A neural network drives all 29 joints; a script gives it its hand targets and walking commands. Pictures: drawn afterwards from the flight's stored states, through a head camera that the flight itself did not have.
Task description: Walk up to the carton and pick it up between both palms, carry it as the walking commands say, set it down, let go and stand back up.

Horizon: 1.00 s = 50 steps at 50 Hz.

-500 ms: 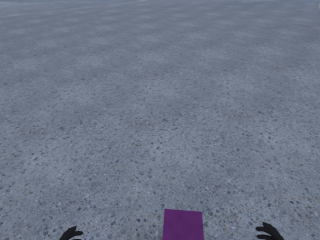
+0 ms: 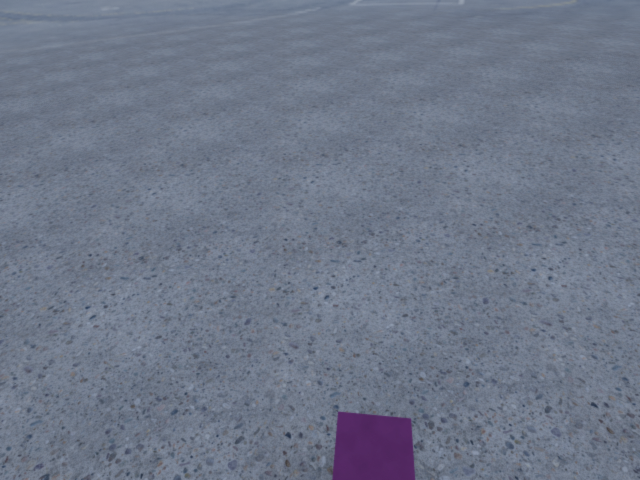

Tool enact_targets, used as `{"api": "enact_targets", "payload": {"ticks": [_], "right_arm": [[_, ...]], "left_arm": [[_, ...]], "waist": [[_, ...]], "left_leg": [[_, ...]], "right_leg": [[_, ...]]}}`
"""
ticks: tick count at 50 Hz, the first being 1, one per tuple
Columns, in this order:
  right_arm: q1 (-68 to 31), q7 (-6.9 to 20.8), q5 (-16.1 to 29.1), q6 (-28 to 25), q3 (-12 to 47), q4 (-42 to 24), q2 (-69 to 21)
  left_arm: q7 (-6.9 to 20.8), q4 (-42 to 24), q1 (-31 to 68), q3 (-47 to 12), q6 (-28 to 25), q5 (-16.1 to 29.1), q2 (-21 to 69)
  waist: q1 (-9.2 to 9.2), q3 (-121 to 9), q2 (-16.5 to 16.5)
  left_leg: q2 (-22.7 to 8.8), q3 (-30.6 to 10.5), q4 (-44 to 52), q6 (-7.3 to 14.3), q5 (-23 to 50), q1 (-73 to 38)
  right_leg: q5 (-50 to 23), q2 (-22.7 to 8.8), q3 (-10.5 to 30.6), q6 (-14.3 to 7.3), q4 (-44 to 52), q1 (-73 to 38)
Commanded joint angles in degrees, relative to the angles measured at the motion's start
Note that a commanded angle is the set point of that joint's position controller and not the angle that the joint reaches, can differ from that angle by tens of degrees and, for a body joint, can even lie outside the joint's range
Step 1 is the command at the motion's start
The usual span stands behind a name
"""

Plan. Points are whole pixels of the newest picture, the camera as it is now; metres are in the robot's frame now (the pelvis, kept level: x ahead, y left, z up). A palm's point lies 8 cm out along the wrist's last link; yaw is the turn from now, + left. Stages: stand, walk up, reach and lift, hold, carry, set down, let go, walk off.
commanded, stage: stand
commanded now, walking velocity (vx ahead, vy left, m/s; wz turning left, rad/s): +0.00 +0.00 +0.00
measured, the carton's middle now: (372, 466) +0.43 -0.09 -0.68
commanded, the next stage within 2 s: none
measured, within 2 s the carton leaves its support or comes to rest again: neither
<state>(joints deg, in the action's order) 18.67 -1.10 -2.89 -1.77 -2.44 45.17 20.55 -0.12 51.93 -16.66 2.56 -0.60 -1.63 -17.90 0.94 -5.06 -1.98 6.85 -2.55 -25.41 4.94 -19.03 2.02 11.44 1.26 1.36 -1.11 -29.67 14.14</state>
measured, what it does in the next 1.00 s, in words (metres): stands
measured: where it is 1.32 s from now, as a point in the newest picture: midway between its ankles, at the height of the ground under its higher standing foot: outside the picture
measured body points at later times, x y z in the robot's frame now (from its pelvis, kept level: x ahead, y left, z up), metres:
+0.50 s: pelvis -0.01 -0.03 +0.00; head -0.05 -0.04 +0.45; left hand +0.07 +0.27 -0.11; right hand +0.04 -0.34 -0.12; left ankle -0.06 +0.07 -0.73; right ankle +0.05 -0.11 -0.73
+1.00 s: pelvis -0.01 -0.03 +0.01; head -0.04 -0.04 +0.46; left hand +0.06 +0.27 -0.11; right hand +0.06 -0.34 -0.12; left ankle -0.06 +0.07 -0.73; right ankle +0.05 -0.11 -0.73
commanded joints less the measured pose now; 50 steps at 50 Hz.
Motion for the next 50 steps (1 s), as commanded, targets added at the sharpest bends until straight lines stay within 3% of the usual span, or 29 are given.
{"api": "enact_targets", "payload": {"ticks": [1, 3, 7, 14, 20, 34, 50], "right_arm": [[-4.6, 0.0, 0.4, -1.7, -2.8, -3.3, 10.8], [-3.9, 0.3, 0.8, -1.6, -2.5, -1.9, 10.2], [-2.6, 0.6, 1.1, -1.6, -2.0, 0.9, 10.4], [-2.2, 0.5, 1.3, -1.4, -1.2, 4.5, 11.3], [-2.4, 0.3, 1.6, -1.3, -0.2, 6.9, 11.1], [-3.8, -0.4, 1.8, -1.2, 0.6, 10.0, 12.0], [-6.6, -0.5, 1.9, -0.9, 0.8, 11.6, 12.0]], "left_arm": [[-0.4, -2.9, 5.5, 1.8, -1.9, 0.1, -11.5], [-0.4, -1.9, 5.8, 1.3, -2.0, 0.0, -11.7], [-0.5, -0.2, 7.5, 0.6, -1.9, 0.1, -12.7], [-0.6, 3.3, 8.3, -0.2, -2.0, 0.8, -13.2], [-0.6, 5.3, 9.6, -0.3, -1.8, 1.0, -14.1], [-0.5, 8.8, 12.3, -0.6, -1.4, 1.3, -14.0], [-0.5, 11.1, 13.4, -0.7, -1.0, 1.4, -13.3]], "waist": [[0.07, 10.3, 1.4], [-0.51, 10.4, 3.8], [-1.29, 10.3, 4.1], [-1.33, 8.1, 4.8], [-0.80, 7.5, 2.8], [-0.46, 7.9, 2.0], [-0.43, 7.4, 2.5]], "left_leg": [[-12.2, -13.1, 10.7, -2.7, 1.9, 17.6], [-10.6, -11.8, 8.8, -1.5, -1.7, 17.0], [-9.4, -10.7, 7.3, -1.3, -1.6, 14.8], [-9.6, -10.1, 6.4, -1.5, 2.3, 13.1], [-9.8, -10.0, 7.2, -2.0, 2.9, 13.1], [-10.8, -9.6, 8.7, -2.6, 6.2, 12.0], [-11.4, -9.1, 10.3, -2.7, 6.5, 9.4]], "right_leg": [[1.3, -5.7, 8.8, -2.6, 5.0, -5.1], [5.6, -6.7, 11.2, -2.7, 8.2, -4.0], [10.4, -8.5, 14.3, -3.2, 12.1, -2.3], [8.3, -8.8, 13.7, -2.8, 13.8, -5.0], [6.5, -8.9, 13.3, -2.5, 14.0, -7.0], [0.0, -8.3, 12.0, -1.8, 13.6, -8.8], [-0.6, -8.1, 11.0, -1.6, 14.1, -9.2]]}}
